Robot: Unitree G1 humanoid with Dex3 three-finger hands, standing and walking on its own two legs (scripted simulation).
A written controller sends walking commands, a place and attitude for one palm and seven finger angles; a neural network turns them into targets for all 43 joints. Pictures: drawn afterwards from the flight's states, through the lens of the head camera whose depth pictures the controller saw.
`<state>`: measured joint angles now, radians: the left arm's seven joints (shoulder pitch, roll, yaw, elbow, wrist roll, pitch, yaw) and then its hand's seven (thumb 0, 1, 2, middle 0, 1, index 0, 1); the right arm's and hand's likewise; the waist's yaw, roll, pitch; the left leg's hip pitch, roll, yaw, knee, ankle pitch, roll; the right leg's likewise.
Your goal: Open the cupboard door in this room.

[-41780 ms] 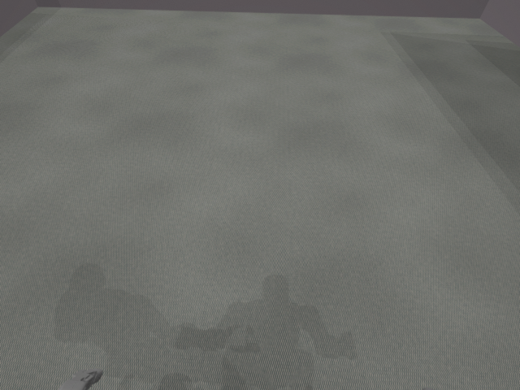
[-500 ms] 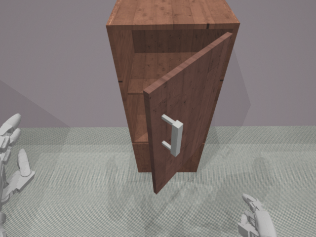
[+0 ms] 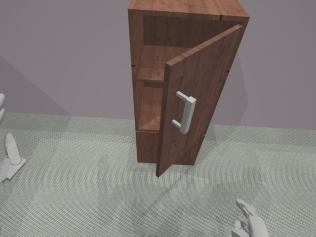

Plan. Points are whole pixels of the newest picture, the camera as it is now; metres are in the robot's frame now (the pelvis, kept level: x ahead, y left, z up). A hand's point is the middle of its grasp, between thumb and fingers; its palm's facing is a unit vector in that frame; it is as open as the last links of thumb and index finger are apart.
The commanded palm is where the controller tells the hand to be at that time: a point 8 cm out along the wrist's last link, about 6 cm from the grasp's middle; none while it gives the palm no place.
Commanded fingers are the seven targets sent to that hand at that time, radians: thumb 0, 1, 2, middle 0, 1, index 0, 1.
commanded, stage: step back with the hand held close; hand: left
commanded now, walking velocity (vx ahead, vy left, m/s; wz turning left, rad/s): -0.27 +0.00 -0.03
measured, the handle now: (182, 113) +0.45 -0.03 +0.06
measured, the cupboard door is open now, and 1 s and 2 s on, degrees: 48 48 48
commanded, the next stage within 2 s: stop stepping back and stand still in 0.42 s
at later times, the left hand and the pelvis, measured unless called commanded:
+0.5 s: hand (27, 207) +0.13 +0.22 +0.17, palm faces +0.28 -0.85 -0.45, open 7.4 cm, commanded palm +0.05 +0.27 +0.20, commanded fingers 0.00 0.90 0.90 -0.20 -0.30 -0.20 -0.30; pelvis -0.11 -0.01 +0.00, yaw -5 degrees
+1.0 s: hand out of the picture +0.09 +0.25 +0.19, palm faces +0.33 -0.86 -0.39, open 7.4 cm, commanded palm +0.01 +0.30 +0.20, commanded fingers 0.00 0.90 0.90 -0.20 -0.30 -0.20 -0.30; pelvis -0.16 +0.02 +0.01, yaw -5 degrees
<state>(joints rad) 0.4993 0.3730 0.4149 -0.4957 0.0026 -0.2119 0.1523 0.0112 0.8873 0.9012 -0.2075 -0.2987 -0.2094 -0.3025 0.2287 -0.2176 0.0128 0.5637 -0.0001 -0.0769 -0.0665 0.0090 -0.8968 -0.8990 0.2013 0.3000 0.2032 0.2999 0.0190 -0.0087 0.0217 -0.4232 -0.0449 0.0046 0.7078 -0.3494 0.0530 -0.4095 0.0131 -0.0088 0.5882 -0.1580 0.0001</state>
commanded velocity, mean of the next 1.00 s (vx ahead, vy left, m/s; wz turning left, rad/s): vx -0.14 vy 0.02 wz -0.01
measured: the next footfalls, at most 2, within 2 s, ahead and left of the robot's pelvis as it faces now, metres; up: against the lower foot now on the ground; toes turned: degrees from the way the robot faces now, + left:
right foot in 0.44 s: -0.21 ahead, -0.13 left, +0.00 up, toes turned -3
left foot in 0.80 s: -0.01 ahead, +0.09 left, +0.00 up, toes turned -4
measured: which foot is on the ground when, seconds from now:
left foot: down 0.00-0.70, up 0.72-0.78, down 0.80-1.00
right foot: down 0.00-0.10, up 0.12-0.42, down 0.44-0.88, up 0.90-1.00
